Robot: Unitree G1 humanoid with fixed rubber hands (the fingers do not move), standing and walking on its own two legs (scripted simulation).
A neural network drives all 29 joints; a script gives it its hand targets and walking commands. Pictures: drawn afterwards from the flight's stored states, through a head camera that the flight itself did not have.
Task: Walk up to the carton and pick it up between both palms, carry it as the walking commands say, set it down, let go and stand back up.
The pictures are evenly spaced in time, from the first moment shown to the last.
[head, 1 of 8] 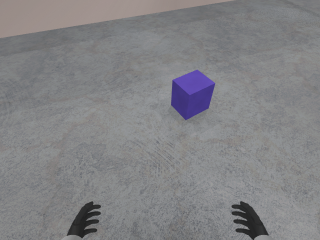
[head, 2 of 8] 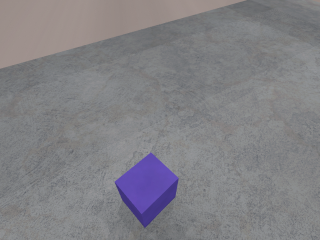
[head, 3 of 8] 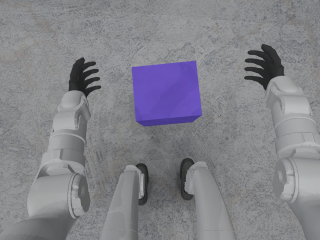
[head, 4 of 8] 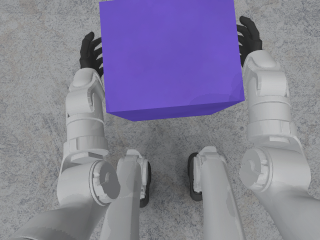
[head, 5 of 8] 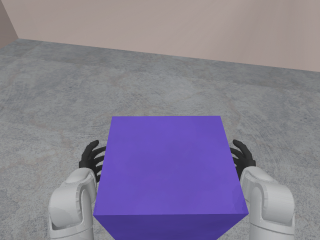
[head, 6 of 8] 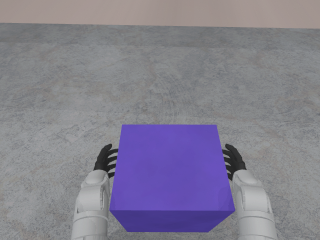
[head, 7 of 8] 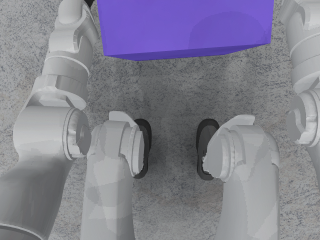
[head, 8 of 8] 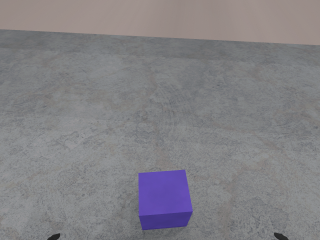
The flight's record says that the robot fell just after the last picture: no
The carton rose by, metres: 0.64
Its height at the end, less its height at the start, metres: +0.00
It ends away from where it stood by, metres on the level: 0.87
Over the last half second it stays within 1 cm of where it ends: yes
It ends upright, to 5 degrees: yes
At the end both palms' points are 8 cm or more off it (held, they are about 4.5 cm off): yes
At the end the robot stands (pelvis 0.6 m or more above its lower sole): yes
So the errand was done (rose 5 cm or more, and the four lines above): yes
